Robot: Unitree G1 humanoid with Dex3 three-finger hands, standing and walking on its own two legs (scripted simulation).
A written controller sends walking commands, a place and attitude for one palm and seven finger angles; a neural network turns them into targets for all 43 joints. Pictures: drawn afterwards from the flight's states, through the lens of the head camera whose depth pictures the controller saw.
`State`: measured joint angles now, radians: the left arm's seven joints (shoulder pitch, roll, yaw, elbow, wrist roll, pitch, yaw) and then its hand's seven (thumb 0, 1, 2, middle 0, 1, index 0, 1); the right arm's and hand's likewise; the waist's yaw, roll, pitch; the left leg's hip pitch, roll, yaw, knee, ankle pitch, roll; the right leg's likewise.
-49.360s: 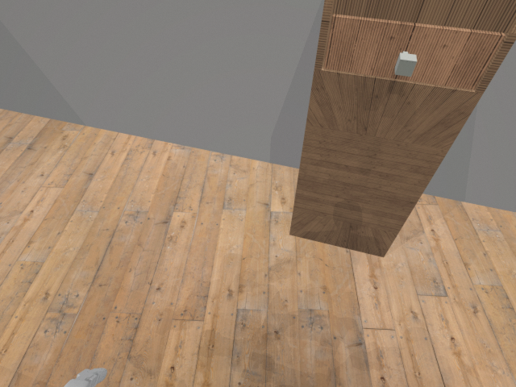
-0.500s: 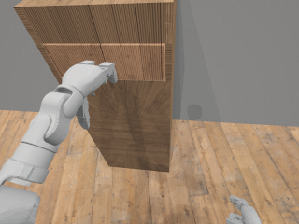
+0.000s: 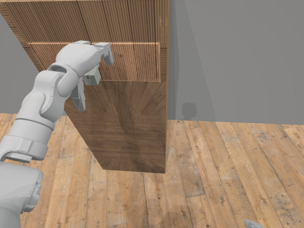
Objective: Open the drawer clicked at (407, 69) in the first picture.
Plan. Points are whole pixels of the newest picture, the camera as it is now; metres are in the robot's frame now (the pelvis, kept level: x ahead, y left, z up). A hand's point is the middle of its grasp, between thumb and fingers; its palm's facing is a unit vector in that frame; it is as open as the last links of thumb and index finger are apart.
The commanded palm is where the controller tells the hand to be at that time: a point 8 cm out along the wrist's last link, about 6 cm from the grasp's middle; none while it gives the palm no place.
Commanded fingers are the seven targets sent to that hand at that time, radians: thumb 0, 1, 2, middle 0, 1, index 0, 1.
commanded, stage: move the hooked fingers above the handle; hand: left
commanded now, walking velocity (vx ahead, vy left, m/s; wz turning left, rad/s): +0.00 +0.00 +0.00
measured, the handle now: (93, 71) +0.52 +0.21 +0.13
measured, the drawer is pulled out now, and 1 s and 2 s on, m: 0.00 0.00 0.00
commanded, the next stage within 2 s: none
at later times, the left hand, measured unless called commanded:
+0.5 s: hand (94, 63) +0.48 +0.18 +0.19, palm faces +0.03 -0.06 -1.00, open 13.8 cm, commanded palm +0.46 +0.22 +0.26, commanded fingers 0.00 -0.50 0.30 -0.30 -1.20 -0.30 -1.20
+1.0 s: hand (94, 66) +0.47 +0.18 +0.18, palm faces -0.01 -0.04 -1.00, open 13.8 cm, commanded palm +0.47 +0.22 +0.26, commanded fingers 0.00 -0.50 0.30 -0.30 -1.20 -0.30 -1.20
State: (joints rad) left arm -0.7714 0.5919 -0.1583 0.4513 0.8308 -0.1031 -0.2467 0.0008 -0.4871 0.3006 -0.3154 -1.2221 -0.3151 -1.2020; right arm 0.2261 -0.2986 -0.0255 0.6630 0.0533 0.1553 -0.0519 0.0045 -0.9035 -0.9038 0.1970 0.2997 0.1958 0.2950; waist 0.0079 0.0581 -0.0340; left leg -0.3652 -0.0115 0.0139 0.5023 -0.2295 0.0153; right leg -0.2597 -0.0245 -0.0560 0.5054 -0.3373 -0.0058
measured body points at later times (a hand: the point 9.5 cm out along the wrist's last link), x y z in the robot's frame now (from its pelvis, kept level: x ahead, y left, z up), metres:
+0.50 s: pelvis +0.00 +0.00 +0.00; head +0.04 -0.02 +0.45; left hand +0.47 +0.18 +0.24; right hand +0.06 -0.26 -0.14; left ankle +0.01 +0.11 -0.74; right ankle -0.05 -0.11 -0.74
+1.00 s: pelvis +0.00 +0.00 +0.00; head +0.04 -0.02 +0.45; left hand +0.47 +0.18 +0.24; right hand +0.08 -0.28 -0.13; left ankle +0.01 +0.11 -0.74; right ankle -0.05 -0.11 -0.74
